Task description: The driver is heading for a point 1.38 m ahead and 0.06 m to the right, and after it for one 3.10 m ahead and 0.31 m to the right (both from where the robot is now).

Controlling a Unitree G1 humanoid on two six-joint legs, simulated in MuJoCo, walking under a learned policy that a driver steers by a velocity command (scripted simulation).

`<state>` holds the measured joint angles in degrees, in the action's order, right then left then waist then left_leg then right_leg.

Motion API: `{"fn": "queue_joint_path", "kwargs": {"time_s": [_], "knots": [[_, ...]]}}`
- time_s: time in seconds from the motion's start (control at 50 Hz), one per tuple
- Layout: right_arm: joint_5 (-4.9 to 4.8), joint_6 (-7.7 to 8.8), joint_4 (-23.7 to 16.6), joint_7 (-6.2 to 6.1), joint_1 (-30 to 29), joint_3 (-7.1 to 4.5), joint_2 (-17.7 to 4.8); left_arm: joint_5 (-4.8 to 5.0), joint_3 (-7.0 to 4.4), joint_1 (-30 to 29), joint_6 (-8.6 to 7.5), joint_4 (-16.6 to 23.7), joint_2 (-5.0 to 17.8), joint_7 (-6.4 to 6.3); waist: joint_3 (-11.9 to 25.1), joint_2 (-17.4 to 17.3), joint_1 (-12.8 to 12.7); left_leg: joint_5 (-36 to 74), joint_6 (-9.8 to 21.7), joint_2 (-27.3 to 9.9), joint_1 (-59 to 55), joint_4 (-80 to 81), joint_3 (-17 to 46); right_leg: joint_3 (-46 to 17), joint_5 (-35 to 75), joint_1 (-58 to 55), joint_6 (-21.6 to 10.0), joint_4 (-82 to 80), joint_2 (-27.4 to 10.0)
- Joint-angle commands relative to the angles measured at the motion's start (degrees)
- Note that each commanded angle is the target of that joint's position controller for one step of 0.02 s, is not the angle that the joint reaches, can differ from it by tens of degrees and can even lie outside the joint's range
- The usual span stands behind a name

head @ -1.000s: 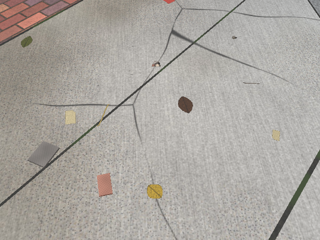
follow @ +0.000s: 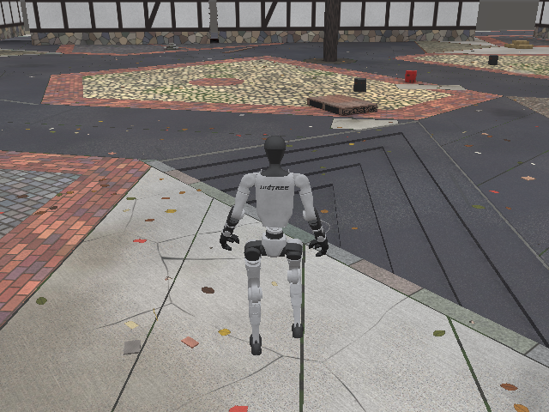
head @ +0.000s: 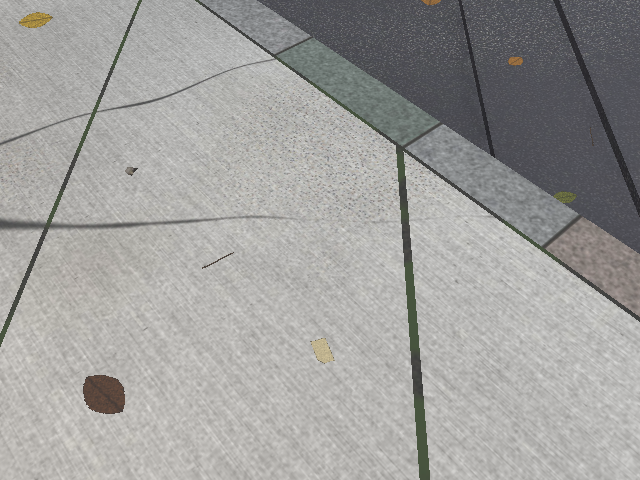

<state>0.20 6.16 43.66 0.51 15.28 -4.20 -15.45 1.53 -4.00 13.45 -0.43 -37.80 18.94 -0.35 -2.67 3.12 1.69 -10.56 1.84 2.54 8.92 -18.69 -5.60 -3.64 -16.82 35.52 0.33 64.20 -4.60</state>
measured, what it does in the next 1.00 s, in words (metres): walks ahead: right foot, then left foot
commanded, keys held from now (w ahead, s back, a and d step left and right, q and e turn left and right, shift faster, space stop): w+e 0.40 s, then w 0.26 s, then w+q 0.34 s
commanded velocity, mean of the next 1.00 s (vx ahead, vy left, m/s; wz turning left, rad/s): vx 0.50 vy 0.00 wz -0.27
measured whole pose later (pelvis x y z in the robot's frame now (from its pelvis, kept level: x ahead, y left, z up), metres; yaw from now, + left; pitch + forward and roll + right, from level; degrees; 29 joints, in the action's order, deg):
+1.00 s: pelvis +0.59 -0.11 +0.00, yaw -13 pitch +1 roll +0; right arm -0.5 3.9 43.1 1.7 17.5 -2.4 -16.2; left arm -0.8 -2.0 12.3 -5.1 -38.8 17.4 0.1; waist -2.4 1.6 1.8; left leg -8.6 5.2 6.0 13.6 -21.4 2.8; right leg -3.8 -17.7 30.5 0.8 59.2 -2.8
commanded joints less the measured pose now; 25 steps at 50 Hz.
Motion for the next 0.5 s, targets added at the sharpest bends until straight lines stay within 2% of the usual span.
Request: {"fn": "queue_joint_path", "kwargs": {"time_s": [0.02, 0.1, 0.14, 0.18, 0.22, 0.24, 0.26, 0.28, 0.3, 0.32, 0.34, 0.36, 0.38, 0.4, 0.42, 0.46, 0.5], "knots": [[-0.04, 1.21, -3.1, -0.19, -4.1, -1.86, -8.2, -0.35, 0.0, 0.4, -0.47, 4.2, 1.5, 0.49, -0.1, -6.5, -1.5, 7.9, 10.6, -17.6, -1.3, 12.0, 10.4, -2.7, 7.0, 4.9, 0.9, -4.9, -3.5], [-0.5, 0.33, -1.7, -0.36, -2.8, -2.03, -10.2, -0.31, 0.73, -6.7, -1.56, 5.8, 0.5, 2.07, -1.3, -5.2, 1.3, 12.4, 8.2, -15.6, -3.2, 11.1, 1.8, 1.3, 17.6, 1.7, 0.0, -18.7, -2.2], [-1.05, -0.24, -0.7, -0.35, -0.7, -2.32, -11.5, -0.12, 0.86, -10.1, -1.65, 7.3, 0.5, 2.77, -2.1, -5.2, 2.5, 12.5, 7.3, -16.5, -6.1, 10.5, 0.2, 3.0, 17.5, 1.2, -1.0, -23.2, -1.7], [-1.73, -0.99, 0.0, -0.28, 0.6, -2.69, -12.7, -0.09, 0.61, -12.1, -1.52, 8.7, 1.3, 3.31, -2.7, -5.6, 2.6, 15.6, 6.4, -17.9, -9.9, 8.6, -1.0, 4.4, 13.9, 1.3, -2.5, -26.1, -0.8], [-2.26, -1.85, 0.2, -0.44, 0.7, -3.17, -14.5, -0.44, -0.34, -10.5, -1.2, 9.4, 3.1, 3.48, -0.4, -7.0, 0.5, 32.2, 5.2, -18.3, -12.8, 1.8, -3.1, 7.3, 7.7, -3.5, -4.8, -27.6, 2.4], [-2.52, -2.34, 0.1, -0.56, 0.4, -3.34, -15.2, -0.6, -1.41, -5.8, -0.9, 8.6, 4.9, 3.36, 2.8, -7.6, -2.6, 41.7, 4.3, -17.6, -12.7, -6.2, -4.7, 9.2, 5.7, -10.3, -6.3, -28.5, 5.1], [-2.63, -2.71, -0.2, -0.78, 0.0, -2.88, -14.3, -0.39, -3.2, 3.8, -0.55, 6.1, 7.7, 2.86, 7.8, -6.5, -7.9, 44.9, 2.6, -15.7, -8.3, -18.6, -6.7, 10.1, 8.3, -23.7, -8.4, -31.4, 8.0], [-0.97, -2.49, -1.4, -1.02, 1.5, -1.51, -11.2, 0.12, -5.18, 14.0, 0.12, 3.9, 12.6, 1.72, 13.7, -0.1, -11.6, 27.5, -0.1, -13.3, 6.1, -36.8, -6.9, -0.9, 9.6, -42.0, -11.8, -31.6, 2.2], [0.97, -1.14, -5.0, -0.31, 6.3, 1.07, -3.5, 0.47, -5.63, 11.0, -0.55, 4.9, 18.7, 1.67, 19.8, 14.9, -3.8, -22.7, -3.3, -1.4, 29.8, -56.0, -0.3, -35.6, -5.1, -57.1, -22.4, -39.8, -11.8], [-0.86, 0.54, -5.1, 0.29, 0.1, 0.25, -9.2, 0.03, -3.97, 12.0, -1.69, 6.8, 12.8, 2.15, 24.3, 7.1, -8.7, -22.8, -2.3, -2.1, 34.9, -61.1, 11.3, -44.0, -10.5, -58.5, -22.4, -47.0, -14.1], [-2.68, 1.35, -6.7, 0.6, -4.6, -0.33, -11.4, -0.59, -2.97, 10.2, -2.57, 6.0, 9.9, 2.35, 15.8, 4.2, -8.7, -17.0, -1.2, -4.2, 38.8, -59.9, 10.9, -36.1, -5.9, -52.9, -19.8, -47.8, -12.8], [-1.99, 1.85, -6.7, 0.23, -5.3, 0.15, -10.3, -0.5, -2.61, 7.1, -3.0, 6.0, 8.9, 2.29, 11.0, -0.6, -6.3, -12.1, -0.8, -6.6, 36.8, -55.1, 10.7, -29.6, 1.0, -44.9, -18.4, -47.4, -10.5], [-0.57, 1.92, -6.3, -0.18, -5.2, 0.03, -10.2, -0.7, -2.17, 3.6, -3.04, 6.4, 7.5, 2.13, 8.1, -2.3, -4.0, -9.3, -1.2, -8.2, 33.2, -50.3, 10.7, -24.4, 8.3, -38.0, -17.2, -47.5, -8.4], [-0.14, 1.44, -5.9, -0.15, -4.2, -0.16, -10.4, -1.5, -1.66, 1.5, -3.14, 7.1, 6.5, 1.84, 7.4, -1.0, -2.1, -7.4, -1.5, -9.2, 29.4, -48.2, 11.2, -21.7, 13.5, -33.4, -17.0, -48.5, -7.1], [-0.02, 0.82, -5.4, -0.03, -3.2, -0.14, -10.2, -1.72, -1.39, 0.4, -3.24, 7.1, 5.9, 1.6, 7.1, -0.5, -1.2, -6.4, -2.3, -9.5, 27.5, -46.5, 10.8, -19.9, 16.9, -31.0, -17.2, -49.6, -6.6], [0.43, -0.25, -4.4, 0.09, -2.6, 0.34, -8.4, -1.37, -1.12, 0.9, -3.68, 5.9, 5.6, 1.08, 6.1, -1.1, -0.8, -4.2, -4.0, -9.4, 26.2, -42.5, 9.1, -15.3, 23.5, -27.2, -17.5, -50.8, -5.8], [0.63, -0.75, -5.3, 0.09, -6.0, 1.03, -6.8, -1.27, -1.19, 2.4, -3.78, 4.2, 6.3, 0.4, 3.9, -1.0, -1.8, 2.0, -5.5, -9.1, 27.2, -35.8, 8.2, -11.3, 25.3, -25.3, -16.7, -52.1, -4.4]]}}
